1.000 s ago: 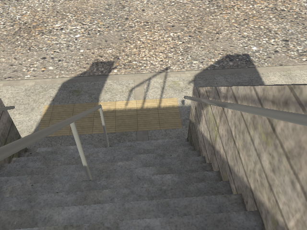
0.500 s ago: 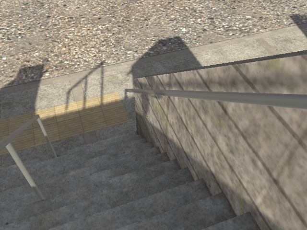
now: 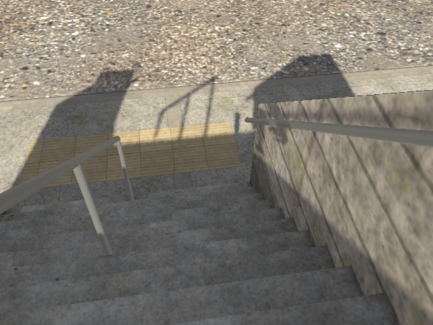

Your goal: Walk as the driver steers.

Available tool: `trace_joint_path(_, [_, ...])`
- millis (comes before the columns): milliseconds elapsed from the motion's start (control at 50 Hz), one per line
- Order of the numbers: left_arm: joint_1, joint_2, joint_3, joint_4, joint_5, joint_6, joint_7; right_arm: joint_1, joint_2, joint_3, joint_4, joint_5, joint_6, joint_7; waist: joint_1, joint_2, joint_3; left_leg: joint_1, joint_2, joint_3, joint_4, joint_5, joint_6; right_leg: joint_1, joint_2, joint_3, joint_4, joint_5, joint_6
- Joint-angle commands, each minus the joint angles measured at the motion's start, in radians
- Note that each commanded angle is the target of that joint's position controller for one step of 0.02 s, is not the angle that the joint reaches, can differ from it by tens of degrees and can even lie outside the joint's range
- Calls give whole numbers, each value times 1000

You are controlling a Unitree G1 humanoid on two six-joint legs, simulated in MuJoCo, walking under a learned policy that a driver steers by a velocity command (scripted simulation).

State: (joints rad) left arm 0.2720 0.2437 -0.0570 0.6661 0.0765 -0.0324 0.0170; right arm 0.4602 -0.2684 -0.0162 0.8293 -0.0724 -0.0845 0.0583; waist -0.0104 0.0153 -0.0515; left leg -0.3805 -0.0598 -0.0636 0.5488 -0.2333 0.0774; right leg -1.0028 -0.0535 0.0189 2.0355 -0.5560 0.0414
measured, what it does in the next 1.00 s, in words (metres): goes down: right foot, then left foot 0.20 m lower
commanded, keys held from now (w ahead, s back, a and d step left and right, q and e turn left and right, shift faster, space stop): w+q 0.26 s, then w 0.46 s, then w+e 0.28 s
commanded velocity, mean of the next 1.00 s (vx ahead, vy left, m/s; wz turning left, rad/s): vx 0.43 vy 0.00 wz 0.20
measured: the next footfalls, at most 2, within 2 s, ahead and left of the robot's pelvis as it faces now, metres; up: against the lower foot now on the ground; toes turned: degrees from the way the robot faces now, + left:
right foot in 0.32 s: +0.14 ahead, -0.13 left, +0.00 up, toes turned +9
left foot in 0.88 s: +0.33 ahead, +0.14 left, -0.21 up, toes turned +17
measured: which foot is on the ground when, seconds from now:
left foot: down 0.00-0.34, up 0.36-0.86, down 0.88-1.00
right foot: up 0.00-0.30, down 0.32-0.88, up 0.90-1.00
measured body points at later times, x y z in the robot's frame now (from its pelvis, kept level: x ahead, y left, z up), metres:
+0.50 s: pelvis +0.11 -0.05 -0.02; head +0.10 -0.05 +0.43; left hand +0.06 +0.20 -0.16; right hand +0.26 -0.26 -0.15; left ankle +0.19 +0.11 -0.64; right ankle +0.09 -0.14 -0.73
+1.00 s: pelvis +0.33 +0.05 -0.21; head +0.32 +0.04 +0.24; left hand +0.23 +0.26 -0.36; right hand +0.40 -0.19 -0.35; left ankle +0.29 +0.13 -0.94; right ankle +0.29 -0.11 -0.70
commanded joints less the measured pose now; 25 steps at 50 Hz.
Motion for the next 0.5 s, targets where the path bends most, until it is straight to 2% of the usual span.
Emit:
trace_joint_path(20, [73, -40, -25, -71, 20, 2, -7, 72, 0, 18, -27, -2, -45, -37, 18, 63, 66, 84, 186, -388, -130, -243, 152, -292, -86, 23, -173, 341, 7])
trace_joint_path(40, [46, -38, -26, -94, 10, 5, -18, 89, -31, 12, -13, -7, -51, -45, 3, 85, 72, 63, 181, -433, -116, -267, 165, -323, -86, 6, -162, 353, 16])
trace_joint_path(60, [8, -29, -31, -104, -5, 2, -31, 104, -45, 5, -15, -7, -53, -52, -31, 59, 82, 58, 190, -453, -114, -302, 186, -362, -85, 8, -272, 411, 29])
trace_joint_path(80, [-5, -19, -25, -86, 1, 6, -45, 107, -21, 18, -7, 0, -59, -55, -47, 15, 75, -49, 190, -420, -110, -281, 195, -259, -98, 3, -479, 563, 34])
trace_joint_path(100, [-41, -40, -29, -93, 1, 14, -60, 95, -18, 23, -6, -1, -56, -51, -41, 27, 81, -207, 163, -379, -149, -260, 201, -64, -91, -44, -609, 567, 33])
trace_joint_path(120, [-77, -49, -26, -115, -9, 23, -69, 91, -38, 14, 6, 6, -53, -52, -28, 80, 65, -320, 148, -367, -206, -277, 194, 108, -60, -103, -664, 472, 41])
trace_joint_path(140, [-25, -47, -22, -95, -2, 25, -73, 74, -69, 6, 17, -4, -56, -52, -4, 112, 45, -354, 150, -414, -180, -302, 187, 196, -57, -74, -594, 530, 40])
trace_joint_path(160, [43, -32, -14, -55, 23, 20, -76, 12, -81, 7, -5, 2, -62, -41, 40, 95, 29, -380, 140, -415, -135, -269, 186, 280, -47, -57, -554, 589, 29])
trace_joint_path(180, [27, -18, -4, -74, 31, 14, -66, -39, -95, 7, -28, 9, -70, -35, 54, 67, 10, -346, 138, -427, -109, -234, 190, 304, -38, -54, -555, 518, 24])
trace_joint_path(200, [-18, 12, 7, -105, 33, 15, -52, -63, -115, -4, -47, 8, -77, -41, 35, 61, -1, -228, 142, -443, -73, -208, 193, 276, -31, -48, -660, 405, 33])
trace_joint_path(220, [-215, -4, 0, -167, 7, 13, -36, 28, -89, -28, -35, 54, -67, -46, -83, 28, 36, 19, 170, -488, -105, -375, 214, 152, -9, -29, -1115, 64, 63])
trace_joint_path(240, [-282, -11, -3, -178, -9, 7, -23, 83, -69, -29, -18, 46, -50, -39, -130, 81, 24, 110, 179, -573, -114, -367, 236, 183, 34, -52, -1232, 16, 59])
trace_joint_path(260, [-175, -20, 0, -131, -11, -7, -8, -3, -63, -25, -45, -2, -40, -29, -76, 196, 5, 93, 210, -638, -72, -246, 242, 258, 7, 15, -1154, 234, 25])
trace_joint_path(280, [-50, -15, 9, -88, -2, -25, -6, -94, -82, -30, -85, -16, -39, -22, -3, 161, -23, 0, 212, -599, -13, -55, 263, 401, 36, -46, -1059, 267, 14])
trace_joint_path(300, [-101, 20, 32, -103, -59, -49, -8, -57, -96, -56, -81, 53, -22, -12, -18, 22, -14, 48, 183, -575, 0, -90, 268, 458, 75, -45, -1500, 80, -15])
trace_joint_path(320, [-6, 69, 63, -58, -57, -74, 2, -15, -68, -49, -69, 21, -22, -5, 5, 9, -80, -75, 105, -498, 177, -13, 198, 758, 49, -36, -1470, 230, -67])
trace_joint_path(340, [223, 122, 92, 24, -42, -96, 15, 110, 55, -20, -37, 16, -30, 0, 39, -126, -223, -347, -1, -319, 479, -83, 82, 1156, -150, 162, -1393, 571, -264])
trace_joint_path(360, [450, 205, 125, 88, -5, -90, -12, 52, 100, -6, -108, 22, -31, -1, 155, -292, -103, -881, -154, -218, 647, -386, -12, 1334, -386, 778, -1630, 430, -491])
trace_joint_path(380, [491, 176, 130, 153, 29, -74, -43, -150, 57, -12, -145, 25, -29, -22, 192, -39, 121, -1209, -72, -287, 723, -227, -12, 1343, -421, 852, -1656, 276, -453])
trace_joint_path(400, [418, 149, 132, 167, 15, -59, -76, -146, 76, -5, -105, 33, -12, -31, 158, -20, 149, -1231, -29, -286, 698, -82, -9, 1254, -347, 694, -1639, 213, -389])
trace_joint_path(420, [288, 50, 114, 151, -8, -58, -92, -105, 43, -17, -45, 32, 4, -39, 89, -58, 111, -1103, 29, -240, 699, 18, -17, 1094, -290, 521, -1620, 276, -349])
trace_joint_path(440, [239, -44, 99, 172, -15, -62, -83, -85, 39, -14, -7, 8, 10, -43, 53, -54, 85, -973, 70, -179, 711, 115, -25, 944, -220, 374, -1594, 316, -298])
trace_joint_path(460, [139, -119, 79, 183, 6, -64, -58, 30, 122, 27, 31, -56, 21, -7, -43, -65, 27, -711, 113, -111, 829, 224, -21, 695, -139, 245, -1562, 345, -230])
trace_joint_path(480, [47, -77, 87, 169, 14, -71, -43, 80, 120, 24, 58, -61, 21, 36, -81, -28, 50, -551, 102, -36, 884, 304, -20, 459, -85, 140, -1568, 293, -218])
trace_joint_path(500, [7, -87, 73, 185, 26, -97, -22, 12, 84, 24, 35, -70, 21, 66, -54, 6, 53, -575, 126, -83, 711, 520, -9, 451, -60, 85, -1557, 294, -210])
